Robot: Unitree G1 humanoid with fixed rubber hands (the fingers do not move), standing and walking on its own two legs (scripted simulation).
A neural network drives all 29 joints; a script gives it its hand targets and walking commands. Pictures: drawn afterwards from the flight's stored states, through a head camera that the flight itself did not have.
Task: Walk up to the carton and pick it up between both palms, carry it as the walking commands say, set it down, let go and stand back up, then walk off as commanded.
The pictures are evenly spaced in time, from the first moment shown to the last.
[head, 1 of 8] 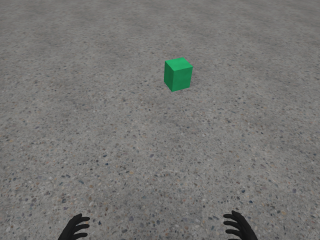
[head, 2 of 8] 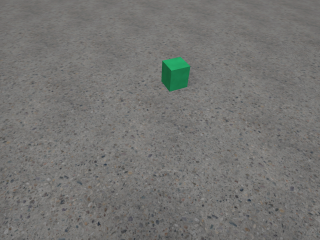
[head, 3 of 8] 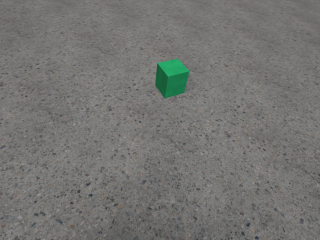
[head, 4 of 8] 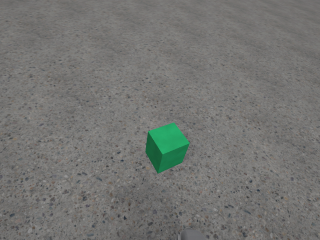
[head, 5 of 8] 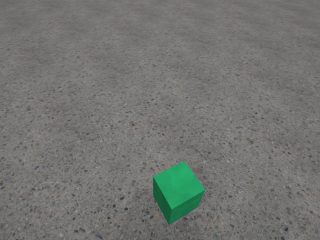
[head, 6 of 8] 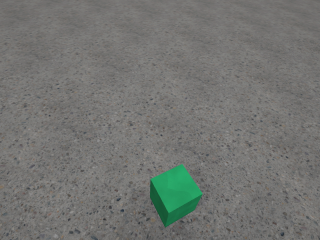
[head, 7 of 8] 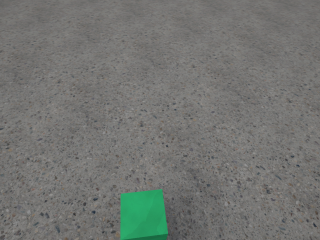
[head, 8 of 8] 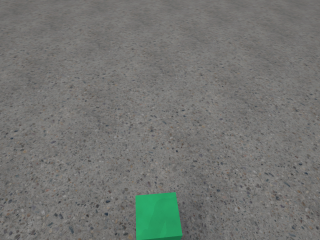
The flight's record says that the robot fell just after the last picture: no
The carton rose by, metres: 0.00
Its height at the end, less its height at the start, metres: +0.00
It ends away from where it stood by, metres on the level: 0.00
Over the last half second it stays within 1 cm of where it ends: yes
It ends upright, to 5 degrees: yes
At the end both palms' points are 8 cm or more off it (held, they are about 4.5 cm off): yes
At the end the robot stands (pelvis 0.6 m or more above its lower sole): yes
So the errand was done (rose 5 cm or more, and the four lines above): no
